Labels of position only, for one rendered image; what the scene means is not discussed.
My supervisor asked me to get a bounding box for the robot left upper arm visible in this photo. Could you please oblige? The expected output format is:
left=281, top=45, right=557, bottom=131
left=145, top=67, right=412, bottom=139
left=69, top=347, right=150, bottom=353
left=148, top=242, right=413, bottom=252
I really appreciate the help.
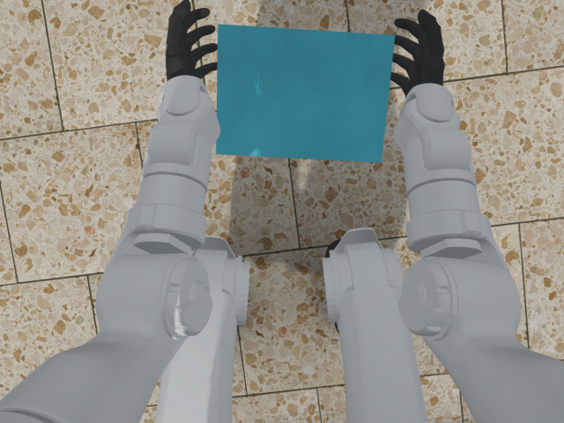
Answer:
left=0, top=253, right=213, bottom=423

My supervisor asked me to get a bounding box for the carton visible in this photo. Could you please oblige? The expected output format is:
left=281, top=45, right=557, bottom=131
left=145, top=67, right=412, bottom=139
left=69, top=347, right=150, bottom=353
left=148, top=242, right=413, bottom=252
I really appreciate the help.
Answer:
left=216, top=24, right=395, bottom=163

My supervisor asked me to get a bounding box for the left robot forearm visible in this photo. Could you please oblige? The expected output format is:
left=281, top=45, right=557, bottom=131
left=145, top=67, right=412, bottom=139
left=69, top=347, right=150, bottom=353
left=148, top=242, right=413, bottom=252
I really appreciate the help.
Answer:
left=96, top=75, right=220, bottom=317

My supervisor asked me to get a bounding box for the right robot forearm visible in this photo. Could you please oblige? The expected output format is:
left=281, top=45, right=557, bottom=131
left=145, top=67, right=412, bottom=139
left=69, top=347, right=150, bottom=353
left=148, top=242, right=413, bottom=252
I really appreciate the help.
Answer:
left=393, top=83, right=522, bottom=319

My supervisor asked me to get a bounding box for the left robot shin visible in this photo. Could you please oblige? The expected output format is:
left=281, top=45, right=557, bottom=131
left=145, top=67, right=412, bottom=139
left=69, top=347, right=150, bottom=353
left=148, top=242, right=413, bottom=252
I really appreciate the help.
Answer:
left=191, top=236, right=236, bottom=258

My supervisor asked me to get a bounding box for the robot right upper arm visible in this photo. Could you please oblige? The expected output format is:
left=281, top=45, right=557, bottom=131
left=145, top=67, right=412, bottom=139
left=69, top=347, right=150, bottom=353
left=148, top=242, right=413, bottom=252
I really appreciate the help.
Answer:
left=398, top=256, right=564, bottom=423

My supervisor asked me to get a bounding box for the robot right hand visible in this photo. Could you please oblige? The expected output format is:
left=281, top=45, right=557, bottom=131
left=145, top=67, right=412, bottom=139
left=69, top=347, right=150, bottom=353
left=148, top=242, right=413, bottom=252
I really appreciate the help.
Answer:
left=390, top=9, right=445, bottom=97

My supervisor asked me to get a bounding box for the left robot thigh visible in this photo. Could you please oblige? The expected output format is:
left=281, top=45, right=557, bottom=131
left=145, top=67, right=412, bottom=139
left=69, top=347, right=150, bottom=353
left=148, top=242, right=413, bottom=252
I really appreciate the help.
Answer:
left=154, top=249, right=249, bottom=423

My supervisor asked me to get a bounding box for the robot left hand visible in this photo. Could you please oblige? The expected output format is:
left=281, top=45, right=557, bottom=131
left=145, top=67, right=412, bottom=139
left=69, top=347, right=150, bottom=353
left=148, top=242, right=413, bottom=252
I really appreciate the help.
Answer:
left=166, top=0, right=218, bottom=81

